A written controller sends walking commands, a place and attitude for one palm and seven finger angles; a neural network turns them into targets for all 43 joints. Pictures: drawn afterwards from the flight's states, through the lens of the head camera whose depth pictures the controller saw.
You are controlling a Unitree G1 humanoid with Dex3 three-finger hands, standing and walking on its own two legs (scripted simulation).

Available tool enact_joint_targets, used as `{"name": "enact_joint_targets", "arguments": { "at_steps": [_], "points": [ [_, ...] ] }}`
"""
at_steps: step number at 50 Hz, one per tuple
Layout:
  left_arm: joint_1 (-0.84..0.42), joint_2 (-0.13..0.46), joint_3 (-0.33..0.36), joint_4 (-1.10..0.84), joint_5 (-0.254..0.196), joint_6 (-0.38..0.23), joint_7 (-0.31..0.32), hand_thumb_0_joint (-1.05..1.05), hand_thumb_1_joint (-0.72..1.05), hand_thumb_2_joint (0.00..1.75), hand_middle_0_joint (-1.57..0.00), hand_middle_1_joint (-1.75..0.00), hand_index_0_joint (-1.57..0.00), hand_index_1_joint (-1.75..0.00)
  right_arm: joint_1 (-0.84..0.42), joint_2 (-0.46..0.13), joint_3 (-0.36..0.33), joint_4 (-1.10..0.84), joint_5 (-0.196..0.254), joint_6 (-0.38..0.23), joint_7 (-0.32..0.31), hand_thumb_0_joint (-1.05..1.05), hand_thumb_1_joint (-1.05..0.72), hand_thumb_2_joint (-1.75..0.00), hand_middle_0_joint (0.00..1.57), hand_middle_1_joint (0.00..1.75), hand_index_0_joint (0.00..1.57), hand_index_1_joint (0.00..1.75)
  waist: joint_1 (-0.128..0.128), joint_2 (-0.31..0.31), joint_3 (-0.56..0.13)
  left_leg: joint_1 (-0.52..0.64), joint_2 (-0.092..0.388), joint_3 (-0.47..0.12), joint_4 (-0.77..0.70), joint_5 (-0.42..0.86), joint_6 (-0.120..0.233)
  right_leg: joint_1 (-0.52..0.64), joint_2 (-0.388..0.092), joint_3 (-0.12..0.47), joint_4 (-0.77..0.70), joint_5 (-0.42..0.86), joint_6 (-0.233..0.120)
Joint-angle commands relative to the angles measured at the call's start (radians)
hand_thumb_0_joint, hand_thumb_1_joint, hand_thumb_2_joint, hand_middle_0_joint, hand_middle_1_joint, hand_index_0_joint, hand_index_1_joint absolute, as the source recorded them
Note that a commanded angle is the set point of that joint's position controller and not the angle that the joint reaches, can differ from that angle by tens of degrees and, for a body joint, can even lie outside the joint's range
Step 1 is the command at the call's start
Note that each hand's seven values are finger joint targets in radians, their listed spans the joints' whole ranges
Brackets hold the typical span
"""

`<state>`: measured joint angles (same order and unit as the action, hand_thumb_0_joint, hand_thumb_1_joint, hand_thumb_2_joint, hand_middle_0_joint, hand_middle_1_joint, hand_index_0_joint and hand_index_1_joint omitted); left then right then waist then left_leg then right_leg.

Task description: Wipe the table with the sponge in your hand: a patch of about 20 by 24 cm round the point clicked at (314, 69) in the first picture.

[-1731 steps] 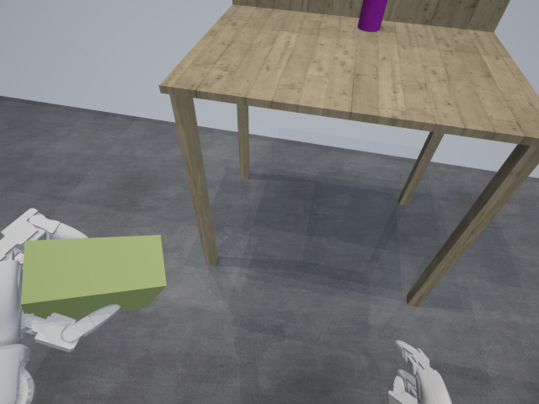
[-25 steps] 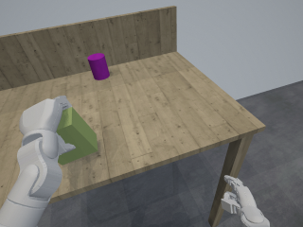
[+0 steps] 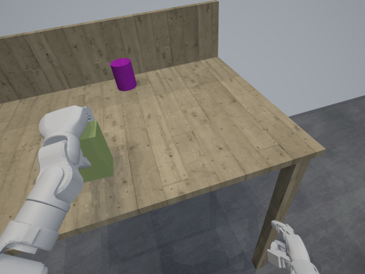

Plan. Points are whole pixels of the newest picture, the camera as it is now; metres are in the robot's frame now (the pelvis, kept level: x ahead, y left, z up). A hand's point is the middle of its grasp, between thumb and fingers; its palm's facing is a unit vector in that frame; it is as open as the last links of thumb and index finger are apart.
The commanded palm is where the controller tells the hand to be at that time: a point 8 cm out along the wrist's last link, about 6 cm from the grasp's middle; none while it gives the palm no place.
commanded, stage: wipe forward along the middle lane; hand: left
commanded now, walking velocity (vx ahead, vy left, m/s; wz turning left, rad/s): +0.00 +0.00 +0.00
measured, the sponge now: (85, 160) +0.32 +0.28 +0.11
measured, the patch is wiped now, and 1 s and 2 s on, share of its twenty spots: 1.00 1.00 1.00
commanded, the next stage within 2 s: slide back across to the first lane in 1.20 s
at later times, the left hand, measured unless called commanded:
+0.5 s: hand (79, 131) +0.36 +0.29 +0.17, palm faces +0.04 -0.06 -1.00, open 10.2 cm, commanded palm +0.33 +0.29 +0.20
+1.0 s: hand (78, 121) +0.39 +0.31 +0.17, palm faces -0.04 -0.03 -1.00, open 10.2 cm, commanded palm +0.38 +0.31 +0.20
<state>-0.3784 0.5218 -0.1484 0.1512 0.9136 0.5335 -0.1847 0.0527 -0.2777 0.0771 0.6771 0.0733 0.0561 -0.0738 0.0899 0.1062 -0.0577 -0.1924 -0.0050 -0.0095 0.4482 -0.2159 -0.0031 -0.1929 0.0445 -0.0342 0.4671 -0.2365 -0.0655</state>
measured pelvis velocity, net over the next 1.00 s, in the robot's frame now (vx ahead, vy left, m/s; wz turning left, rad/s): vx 0.00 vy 0.01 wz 0.01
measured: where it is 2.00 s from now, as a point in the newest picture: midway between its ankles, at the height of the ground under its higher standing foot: outside the picture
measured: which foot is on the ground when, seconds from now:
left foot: down 0.00-1.00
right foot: down 0.00-1.00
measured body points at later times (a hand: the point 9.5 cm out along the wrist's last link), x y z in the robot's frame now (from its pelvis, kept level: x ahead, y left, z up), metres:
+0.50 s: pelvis +0.01 +0.00 +0.00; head -0.02 -0.04 +0.45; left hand +0.35 +0.29 +0.22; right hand +0.21 -0.22 -0.10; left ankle +0.02 +0.13 -0.74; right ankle +0.01 -0.08 -0.74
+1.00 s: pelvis +0.00 +0.01 +0.00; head +0.00 -0.02 +0.45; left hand +0.39 +0.31 +0.22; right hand +0.14 -0.25 -0.12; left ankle +0.02 +0.13 -0.74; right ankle +0.01 -0.08 -0.74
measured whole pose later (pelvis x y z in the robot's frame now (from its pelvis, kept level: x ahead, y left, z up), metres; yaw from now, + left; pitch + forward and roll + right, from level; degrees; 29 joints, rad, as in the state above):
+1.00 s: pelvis +0.00 +0.01 +0.00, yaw +0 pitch +2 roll +0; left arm -0.70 0.59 -0.07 0.67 0.96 0.29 -0.16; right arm 0.20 -0.31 0.04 0.70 0.08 0.10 -0.08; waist 0.02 0.08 -0.07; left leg -0.28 0.00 -0.02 0.45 -0.21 0.01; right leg -0.25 0.05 -0.04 0.43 -0.21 -0.06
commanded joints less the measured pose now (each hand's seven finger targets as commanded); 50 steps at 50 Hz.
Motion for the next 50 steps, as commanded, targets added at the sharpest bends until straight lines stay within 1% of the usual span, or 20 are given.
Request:
{"name": "enact_joint_targets", "arguments": {
  "at_steps": [1, 4, 7, 9, 12, 14, 18, 19, 22, 24, 27, 29, 32, 35, 39, 42, 45, 46, 49, 50],
  "points": [
    [-0.315, 0.208, 0.088, -0.038, 0.041, -0.035, 0.027, 0.0, 0.1, 1.3, -1.2, -1.6, -1.2, -1.6, -0.209, -0.1, -0.049, -0.171, 0.003, -0.066, -0.006, 0.0, -0.9, -0.9, 0.2, 0.3, 0.2, 0.3, -0.005, -0.117, -0.127, -0.002, -0.029, -0.003, -0.043, 0.08, 0.043, 0.045, -0.046, 0.084, -0.112, 0.058, -0.001],
    [-0.346, 0.226, 0.099, -0.009, 0.047, -0.048, 0.025, 0.0, 0.1, 1.3, -1.2, -1.6, -1.2, -1.6, -0.2, -0.106, -0.052, -0.173, 0.005, -0.064, -0.009, 0.0, -0.9, -0.9, 0.2, 0.3, 0.2, 0.3, -0.012, -0.124, -0.12, -0.005, -0.03, -0.006, -0.047, 0.067, 0.042, 0.038, -0.042, 0.098, -0.122, 0.045, -0.003],
    [-0.364, 0.19, 0.063, 0.05, 0.05, -0.057, 0.027, 0.0, 0.1, 1.3, -1.2, -1.6, -1.2, -1.6, -0.173, -0.111, -0.055, -0.161, 0.005, -0.059, -0.009, 0.0, -0.9, -0.9, 0.2, 0.3, 0.2, 0.3, -0.022, -0.136, -0.106, -0.01, -0.029, -0.003, -0.052, 0.07, 0.044, 0.03, -0.042, 0.066, -0.121, 0.06, 0.001],
    [-0.372, 0.237, 0.105, 0.061, 0.056, -0.07, 0.03, 0.0, 0.1, 1.3, -1.2, -1.6, -1.2, -1.6, -0.167, -0.116, -0.058, -0.164, 0.007, -0.06, -0.009, 0.0, -0.9, -0.9, 0.2, 0.3, 0.2, 0.3, -0.018, -0.133, -0.129, -0.009, -0.029, -0.009, -0.052, 0.071, 0.044, 0.042, -0.04, 0.088, -0.122, 0.057, -0.005],
    [-0.356, 0.18, 0.059, 0.067, 0.059, -0.079, 0.03, 0.0, 0.1, 1.3, -1.2, -1.6, -1.2, -1.6, -0.152, -0.115, -0.062, -0.166, 0.006, -0.052, -0.003, 0.0, -0.9, -0.9, 0.2, 0.3, 0.2, 0.3, -0.02, -0.12, -0.148, -0.004, -0.032, 0.0, -0.048, 0.109, 0.046, 0.061, -0.042, 0.058, -0.109, 0.123, -0.002],
    [-0.346, 0.227, 0.107, 0.08, 0.06, -0.087, 0.032, 0.0, 0.1, 1.3, -1.2, -1.6, -1.2, -1.6, -0.15, -0.119, -0.063, -0.168, 0.005, -0.05, -0.001, 0.0, -0.9, -0.9, 0.2, 0.3, 0.2, 0.3, -0.016, -0.133, -0.156, -0.007, -0.029, -0.006, -0.047, 0.112, 0.046, 0.068, -0.039, 0.076, -0.11, 0.133, -0.007],
    [-0.33, 0.229, 0.113, 0.113, 0.048, -0.095, 0.036, 0.0, 0.1, 1.3, -1.2, -1.6, -1.2, -1.6, -0.13, -0.125, -0.066, -0.161, 0.002, -0.035, 0.001, 0.0, -0.9, -0.9, 0.2, 0.3, 0.2, 0.3, -0.02, -0.172, -0.148, -0.025, -0.031, 0.007, -0.033, 0.125, 0.047, 0.084, -0.044, 0.069, -0.1, 0.191, 0.006],
    [-0.326, 0.27, 0.15, 0.12, 0.046, -0.099, 0.036, 0.0, 0.1, 1.3, -1.2, -1.6, -1.2, -1.6, -0.136, -0.127, -0.065, -0.163, 0.003, -0.035, 0.0, 0.0, -0.9, -0.9, 0.2, 0.3, 0.2, 0.3, -0.017, -0.171, -0.139, -0.03, -0.029, 0.001, -0.04, 0.116, 0.047, 0.078, -0.041, 0.08, -0.106, 0.173, 0.002],
    [-0.363, 0.226, 0.094, 0.182, 0.052, -0.096, 0.033, 0.0, 0.1, 1.3, -1.2, -1.6, -1.2, -1.6, -0.119, -0.128, -0.064, -0.152, 0.005, -0.025, -0.004, 0.0, -0.9, -0.9, 0.2, 0.3, 0.2, 0.3, -0.037, -0.16, -0.087, -0.04, -0.03, 0.009, -0.045, 0.089, 0.048, 0.037, -0.04, 0.061, -0.121, 0.128, 0.009],
    [-0.395, 0.28, 0.13, 0.196, 0.071, -0.102, 0.035, 0.0, 0.1, 1.3, -1.2, -1.6, -1.2, -1.6, -0.12, -0.132, -0.065, -0.152, 0.005, -0.025, -0.006, 0.0, -0.9, -0.9, 0.2, 0.3, 0.2, 0.3, -0.034, -0.128, -0.096, -0.036, -0.031, 0.004, -0.049, 0.084, 0.046, 0.03, -0.036, 0.078, -0.126, 0.106, 0.0],
    [-0.434, 0.24, 0.081, 0.253, 0.086, -0.107, 0.031, 0.0, 0.1, 1.3, -1.2, -1.6, -1.2, -1.6, -0.089, -0.134, -0.066, -0.144, 0.008, -0.019, -0.007, 0.0, -0.9, -0.9, 0.2, 0.3, 0.2, 0.3, -0.049, -0.13, -0.103, -0.039, -0.031, 0.004, -0.051, 0.081, 0.047, 0.024, -0.034, 0.055, -0.126, 0.096, 0.001],
    [-0.424, 0.294, 0.125, 0.305, 0.089, -0.118, 0.028, 0.0, 0.1, 1.3, -1.2, -1.6, -1.2, -1.6, -0.082, -0.138, -0.067, -0.144, 0.005, -0.019, -0.011, 0.0, -0.9, -0.9, 0.2, 0.3, 0.2, 0.3, -0.045, -0.149, -0.11, -0.052, -0.03, 0.002, -0.045, 0.069, 0.047, 0.03, -0.036, 0.077, -0.13, 0.088, 0.001],
    [-0.481, 0.276, 0.094, 0.349, 0.097, -0.144, 0.022, 0.0, 0.1, 1.3, -1.2, -1.6, -1.2, -1.6, -0.05, -0.141, -0.069, -0.138, 0.007, -0.015, -0.013, 0.0, -0.9, -0.9, 0.2, 0.3, 0.2, 0.3, -0.064, -0.162, -0.117, -0.062, -0.03, 0.008, -0.041, 0.058, 0.049, 0.027, -0.039, 0.066, -0.13, 0.085, 0.008],
    [-0.467, 0.29, 0.112, 0.363, 0.103, -0.178, 0.022, 0.0, 0.1, 1.3, -1.2, -1.6, -1.2, -1.6, -0.032, -0.142, -0.074, -0.147, 0.005, -0.013, -0.01, 0.0, -0.9, -0.9, 0.2, 0.3, 0.2, 0.3, -0.056, -0.138, -0.155, -0.059, -0.032, 0.005, -0.034, 0.087, 0.051, 0.051, -0.037, 0.065, -0.115, 0.129, 0.001],
    [-0.482, 0.315, 0.142, 0.366, 0.096, -0.215, 0.03, 0.0, 0.1, 1.3, -1.2, -1.6, -1.2, -1.6, -0.019, -0.146, -0.078, -0.152, 0.006, -0.007, -0.007, 0.0, -0.9, -0.9, 0.2, 0.3, 0.2, 0.3, -0.057, -0.139, -0.145, -0.074, -0.029, -0.001, -0.041, 0.078, 0.052, 0.039, -0.036, 0.068, -0.12, 0.125, -0.001],
    [-0.472, 0.29, 0.122, 0.406, 0.093, -0.222, 0.041, 0.0, 0.1, 1.3, -1.2, -1.6, -1.2, -1.6, 0.0, -0.149, -0.083, -0.144, 0.007, 0.0, -0.005, 0.0, -0.9, -0.9, 0.2, 0.3, 0.2, 0.3, -0.06, -0.147, -0.116, -0.083, -0.03, 0.005, -0.038, 0.066, 0.053, 0.02, -0.034, 0.06, -0.126, 0.112, 0.004],
    [-0.562, 0.323, 0.128, 0.433, 0.095, -0.23, 0.052, 0.0, 0.1, 1.3, -1.2, -1.6, -1.2, -1.6, 0.009, -0.153, -0.084, -0.131, 0.008, -0.001, -0.012, 0.0, -0.9, -0.9, 0.2, 0.3, 0.2, 0.3, -0.073, -0.128, -0.105, -0.089, -0.031, 0.004, -0.046, 0.039, 0.055, 0.003, -0.035, 0.068, -0.138, 0.059, 0.004],
    [-0.604, 0.311, 0.111, 0.469, 0.1, -0.23, 0.054, 0.0, 0.1, 1.3, -1.2, -1.6, -1.2, -1.6, 0.023, -0.154, -0.085, -0.119, 0.012, -0.001, -0.015, 0.0, -0.9, -0.9, 0.2, 0.3, 0.2, 0.3, -0.087, -0.162, -0.09, -0.096, -0.03, 0.004, -0.052, 0.02, 0.055, -0.018, -0.033, 0.063, -0.146, 0.032, 0.007],
    [-0.661, 0.351, 0.13, 0.501, 0.109, -0.244, 0.056, 0.0, 0.1, 1.3, -1.2, -1.6, -1.2, -1.6, 0.033, -0.155, -0.086, -0.112, 0.011, -0.007, -0.02, 0.0, -0.9, -0.9, 0.2, 0.3, 0.2, 0.3, -0.082, -0.123, -0.121, -0.094, -0.031, -0.002, -0.063, 0.01, 0.054, -0.016, -0.033, 0.072, -0.152, 0.009, 0.001],
    [-0.679, 0.329, 0.103, 0.525, 0.12, -0.248, 0.058, 0.0, 0.1, 1.3, -1.2, -1.6, -1.2, -1.6, 0.049, -0.155, -0.089, -0.105, 0.012, -0.007, -0.02, 0.0, -0.9, -0.9, 0.2, 0.3, 0.2, 0.3, -0.091, -0.129, -0.13, -0.087, -0.032, 0.001, -0.056, 0.02, 0.055, -0.014, -0.032, 0.066, -0.147, 0.022, 0.002]
  ]
}}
